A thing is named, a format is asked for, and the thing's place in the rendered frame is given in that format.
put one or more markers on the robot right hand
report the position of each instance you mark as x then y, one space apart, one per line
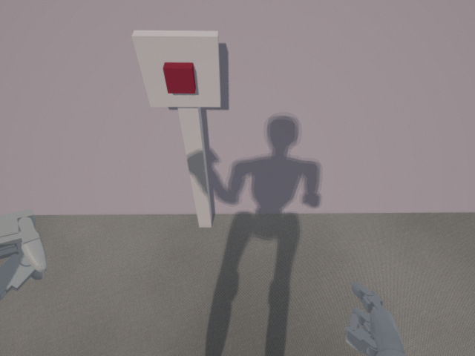
379 332

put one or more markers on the panel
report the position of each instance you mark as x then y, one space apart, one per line
153 49

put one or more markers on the robot left hand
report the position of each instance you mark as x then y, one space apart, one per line
18 236

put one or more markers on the button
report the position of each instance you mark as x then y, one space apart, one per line
179 77

